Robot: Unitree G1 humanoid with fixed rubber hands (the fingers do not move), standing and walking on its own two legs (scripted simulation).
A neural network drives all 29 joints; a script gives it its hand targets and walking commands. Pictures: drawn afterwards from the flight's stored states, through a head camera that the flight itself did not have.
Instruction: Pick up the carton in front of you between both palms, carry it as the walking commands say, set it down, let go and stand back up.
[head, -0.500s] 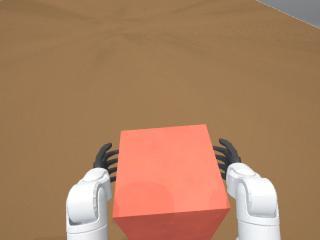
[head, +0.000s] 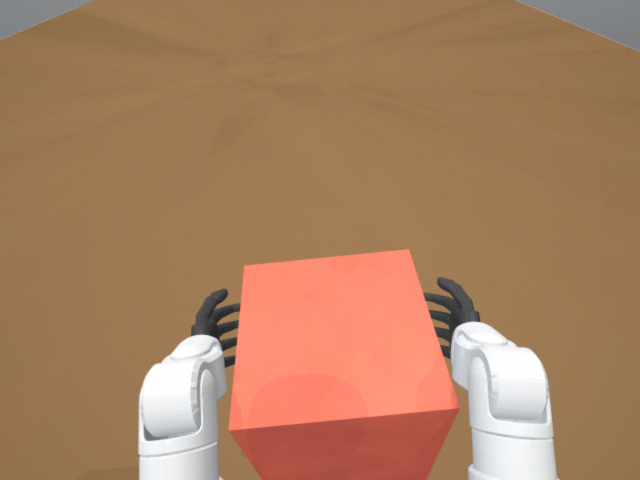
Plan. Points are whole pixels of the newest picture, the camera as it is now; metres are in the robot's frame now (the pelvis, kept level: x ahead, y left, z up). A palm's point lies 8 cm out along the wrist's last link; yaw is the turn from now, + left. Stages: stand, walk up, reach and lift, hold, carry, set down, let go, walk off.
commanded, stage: carry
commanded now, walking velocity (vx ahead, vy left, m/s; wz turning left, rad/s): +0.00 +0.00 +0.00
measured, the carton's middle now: (338, 376) +0.27 +0.00 +0.02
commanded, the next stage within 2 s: hold in 1.58 s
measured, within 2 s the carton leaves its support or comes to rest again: neither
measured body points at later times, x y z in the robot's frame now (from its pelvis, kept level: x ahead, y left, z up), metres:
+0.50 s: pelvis -0.01 +0.02 +0.00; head -0.06 +0.01 +0.45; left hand +0.25 +0.17 +0.07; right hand +0.25 -0.14 +0.07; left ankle -0.08 +0.11 -0.73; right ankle +0.04 -0.10 -0.73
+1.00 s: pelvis -0.04 +0.02 +0.00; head -0.08 +0.02 +0.45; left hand +0.24 +0.17 +0.03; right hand +0.24 -0.13 +0.03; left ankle -0.08 +0.11 -0.73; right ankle +0.04 -0.10 -0.73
